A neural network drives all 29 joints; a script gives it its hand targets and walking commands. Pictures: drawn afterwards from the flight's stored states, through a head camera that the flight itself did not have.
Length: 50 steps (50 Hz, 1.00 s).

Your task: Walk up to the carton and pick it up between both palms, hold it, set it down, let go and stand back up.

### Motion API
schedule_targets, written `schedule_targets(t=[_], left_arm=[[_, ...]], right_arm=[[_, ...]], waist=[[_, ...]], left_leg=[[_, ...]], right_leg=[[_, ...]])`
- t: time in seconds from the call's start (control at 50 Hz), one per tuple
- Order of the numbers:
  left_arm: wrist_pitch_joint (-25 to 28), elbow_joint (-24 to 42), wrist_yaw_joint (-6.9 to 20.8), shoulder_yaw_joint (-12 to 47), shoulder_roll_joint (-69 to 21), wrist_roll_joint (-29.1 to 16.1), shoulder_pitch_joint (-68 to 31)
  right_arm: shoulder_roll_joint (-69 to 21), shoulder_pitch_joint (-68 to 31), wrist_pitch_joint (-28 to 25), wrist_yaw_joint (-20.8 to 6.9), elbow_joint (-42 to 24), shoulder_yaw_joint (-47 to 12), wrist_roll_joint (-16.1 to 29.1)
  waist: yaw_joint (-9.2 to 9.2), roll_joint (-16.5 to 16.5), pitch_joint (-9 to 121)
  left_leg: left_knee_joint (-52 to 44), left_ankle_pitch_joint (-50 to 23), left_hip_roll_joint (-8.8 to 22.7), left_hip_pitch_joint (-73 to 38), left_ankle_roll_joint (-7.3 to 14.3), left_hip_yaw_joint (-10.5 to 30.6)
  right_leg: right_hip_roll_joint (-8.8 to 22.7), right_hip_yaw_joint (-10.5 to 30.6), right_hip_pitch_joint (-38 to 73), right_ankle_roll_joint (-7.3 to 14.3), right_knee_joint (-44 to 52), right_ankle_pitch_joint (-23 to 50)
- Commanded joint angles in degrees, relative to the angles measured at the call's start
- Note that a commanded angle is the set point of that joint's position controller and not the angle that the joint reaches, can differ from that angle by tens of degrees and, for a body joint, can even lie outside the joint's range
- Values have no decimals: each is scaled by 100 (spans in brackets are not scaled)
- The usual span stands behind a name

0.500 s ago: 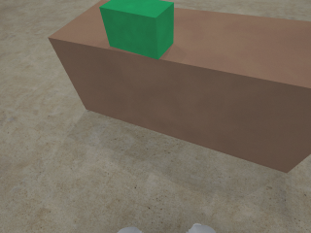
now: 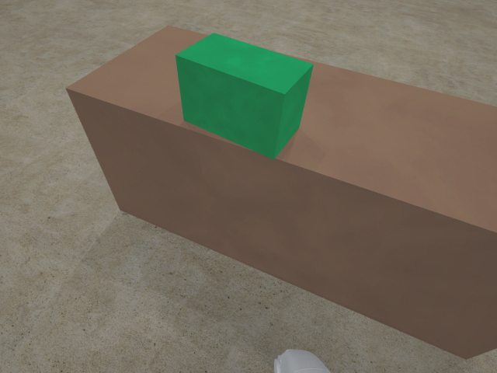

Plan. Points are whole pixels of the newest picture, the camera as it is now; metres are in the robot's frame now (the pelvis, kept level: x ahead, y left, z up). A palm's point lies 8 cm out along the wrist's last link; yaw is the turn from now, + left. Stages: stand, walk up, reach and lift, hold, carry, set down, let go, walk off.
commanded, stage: walk up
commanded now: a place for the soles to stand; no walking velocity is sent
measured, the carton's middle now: (243, 94) +0.79 -0.02 +0.01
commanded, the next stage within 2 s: none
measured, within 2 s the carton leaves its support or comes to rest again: neither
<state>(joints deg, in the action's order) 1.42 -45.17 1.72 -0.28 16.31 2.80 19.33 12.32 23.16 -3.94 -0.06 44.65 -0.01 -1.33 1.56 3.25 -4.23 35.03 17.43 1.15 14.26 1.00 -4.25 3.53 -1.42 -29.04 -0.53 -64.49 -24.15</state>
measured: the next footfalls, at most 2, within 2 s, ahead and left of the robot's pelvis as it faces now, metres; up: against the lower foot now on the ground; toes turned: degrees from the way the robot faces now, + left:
right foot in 0.22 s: +0.26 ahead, -0.16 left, +0.00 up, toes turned -5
left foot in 0.66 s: +0.41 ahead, +0.11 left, +0.00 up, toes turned +6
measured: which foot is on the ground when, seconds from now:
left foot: down 0.00-0.24, up 0.26-0.64, down 0.66-1.00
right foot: up 0.00-0.20, down 0.22-0.68, up 0.70-0.96, down 0.98-1.00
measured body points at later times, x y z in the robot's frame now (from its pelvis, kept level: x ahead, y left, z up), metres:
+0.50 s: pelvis +0.20 -0.04 +0.01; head +0.21 -0.06 +0.46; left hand +0.19 +0.20 -0.12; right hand +0.28 -0.30 -0.13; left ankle +0.28 +0.10 -0.67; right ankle +0.22 -0.15 -0.73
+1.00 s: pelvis +0.33 -0.01 -0.01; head +0.36 -0.01 +0.44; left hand +0.41 +0.23 -0.14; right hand +0.41 -0.25 -0.14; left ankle +0.37 +0.11 -0.73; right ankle +0.38 -0.14 -0.73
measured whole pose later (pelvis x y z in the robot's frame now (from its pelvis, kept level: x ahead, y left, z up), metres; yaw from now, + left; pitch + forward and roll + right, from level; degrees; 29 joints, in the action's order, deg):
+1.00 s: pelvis +0.33 -0.01 -0.01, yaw -1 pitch -3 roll +1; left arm -0.2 -46.3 -0.8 -0.1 13.1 1.6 15.3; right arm 12.3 14.6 -0.2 0.6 45.7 -1.3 -1.0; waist 0.0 0.9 -5.7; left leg 40.1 17.9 3.5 19.4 0.2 -6.6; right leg 2.5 -0.9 -19.9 -0.2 -38.9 -14.9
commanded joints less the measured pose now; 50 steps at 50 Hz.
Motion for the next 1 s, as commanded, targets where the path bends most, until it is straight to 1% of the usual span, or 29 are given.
schedule_targets(t=[0.0,0.06,0.12,0.16,0.18,0.2,0.22,0.24,0.26,0.3,0.34,0.38,0.42,0.5,0.54,0.58,0.62,0.64,0.66,0.68,0.7,0.72,0.78,0.84,0.88,0.92,0.94,0.96,0.98], left_arm=[[107,465,74,-46,102,-2,38],[147,537,123,-50,13,-1,-272],[185,543,91,-121,20,28,-286],[235,395,-1,-263,223,50,321],[253,257,-65,-384,436,57,904],[253,288,-121,-471,834,131,1349],[165,428,-223,-581,1288,-110,1425],[121,400,-275,-554,1205,-328,1347],[116,402,-285,-449,1023,-383,1117],[179,456,-290,-381,834,-256,702],[271,352,-233,-276,543,-179,540],[341,228,-222,-253,470,-153,560],[375,101,-226,-238,417,-153,603],[382,-142,-166,-246,511,-112,726],[325,-232,-146,-243,559,-77,693],[243,-283,-144,-197,638,-18,696],[171,-310,-107,-46,401,-9,841],[145,-261,-90,70,129,-24,1078],[48,-201,-122,137,-94,-50,1478],[-89,-144,-210,14,228,-70,1397],[-136,-32,-233,-25,372,-40,967],[-136,16,-237,-32,312,-57,697],[-146,-95,-239,-35,158,-64,809],[-183,-183,-254,-5,-26,-102,795],[-166,-75,-269,-27,-53,-121,565],[-139,-41,-277,-90,20,-124,545],[-113,6,-276,-124,129,-125,456],[-88,104,-268,-177,367,-130,244],[-87,228,-261,-250,639,-164,-57]], right_arm=[[924,203,-202,32,-190,282,-41],[1035,242,-206,-20,-105,288,-93],[1209,335,-128,-48,-13,299,-141],[1156,362,-27,-61,33,218,-181],[874,568,29,-83,78,88,-197],[428,907,76,-114,33,-97,-175],[756,1051,204,-102,-181,45,-28],[1002,658,277,-74,-223,101,-127],[1044,308,264,-84,-282,129,-156],[913,226,200,-107,-193,115,-109],[853,411,160,-134,-101,144,-144],[703,383,168,-178,-72,129,-178],[573,131,186,-220,-124,100,-182],[451,-543,156,-284,-304,75,-178],[376,-753,122,-250,-308,84,-165],[390,-483,89,-148,-268,129,-111],[653,201,30,-14,-91,244,-163],[959,632,2,45,-42,339,-183],[1302,808,32,96,-180,392,-117],[1508,597,143,171,-203,490,72],[1364,365,208,215,-288,444,167],[1179,158,222,234,-311,377,163],[758,-449,119,203,-365,212,58],[685,-852,84,167,-377,148,8],[830,-1022,148,142,-403,162,-10],[964,-1197,258,105,-412,165,17],[927,-1177,311,78,-397,130,39],[760,-959,348,51,-399,66,76],[504,-673,393,52,-342,-22,106]], waist=[[-53,-1002,-231],[-32,-1087,-129],[-72,-934,-99],[-385,-487,-24],[-609,65,266],[-689,1100,717],[-698,1100,518],[-679,485,173],[-639,344,-277],[-460,501,-440],[-271,465,-233],[-222,348,-94],[-219,288,-133],[-326,424,-269],[-341,436,-326],[-130,133,-277],[153,-403,88],[295,-1123,579],[157,-1659,822],[171,-1294,727],[199,-965,392],[177,-985,137],[-142,-1125,120],[-333,-1050,412],[-348,-1163,571],[-483,-1088,747],[-480,-878,729],[-349,-331,808],[-168,373,769]], left_leg=[[-1999,-708,1591,-167,1293,1521],[-1695,-939,1274,48,1087,877],[-1387,-591,1350,270,973,817],[-563,-342,1151,713,780,657],[664,-307,757,971,591,319],[2490,805,226,1541,226,-201],[3307,1820,-232,2350,17,95],[3804,1627,108,2509,-10,509],[3886,1336,214,2677,-2,654],[3411,1045,427,2536,-17,665],[2930,812,443,1929,-90,668],[2635,464,435,1849,-166,555],[2153,58,479,1927,-216,460],[917,-674,394,1521,-181,221],[459,-1045,202,917,-85,40],[69,-1423,108,21,-31,-92],[-345,-1618,53,-1112,60,48],[-715,-1435,891,-1747,223,1051],[-1243,-1368,2281,-1746,687,3111],[-1710,-345,2588,-1466,1272,3717],[-1941,-52,2488,-1138,1245,3477],[-1913,-357,2237,-881,1183,2895],[-1692,-1587,1751,-73,1134,1648],[-1174,-3206,1601,242,1154,976],[-801,-3746,1551,267,1078,755],[-420,-3348,1438,605,848,595],[-215,-2713,1284,740,638,499],[76,-1617,1021,911,364,302],[486,-136,593,813,92,50]], right_leg=[[315,180,-623,-65,1061,744],[128,-124,130,34,2060,1475],[-104,-350,1049,176,2658,1755],[-319,-385,2133,254,2993,1506],[-221,-39,2824,330,3117,1113],[1217,2001,3241,494,3750,-90],[2102,4293,3196,1000,5005,-1446],[2265,4812,2684,1210,5453,-2199],[2056,4183,2363,1177,5466,-1925],[1714,2832,1893,1254,5264,-945],[1416,2116,1560,1207,5267,-267],[1344,1694,1597,1315,5207,277],[1295,1355,1589,1352,5230,369],[1079,795,1372,1227,5197,21],[1016,530,1127,1148,4884,553],[1092,304,702,1034,4276,1446],[643,-103,464,662,2986,1808],[215,-403,182,359,1752,1059],[-283,-225,-136,121,385,-1134],[-166,35,-364,76,-140,-1318],[-68,231,-600,69,-382,-1117],[-10,337,-651,68,-427,-904],[136,420,199,-23,314,-513],[61,239,888,-24,1270,-387],[-40,50,1239,13,1917,238],[-150,-101,1957,133,2856,1538],[-132,-1,2150,212,3207,2183],[352,653,2257,365,3313,2861],[979,1501,1834,671,3761,2724]])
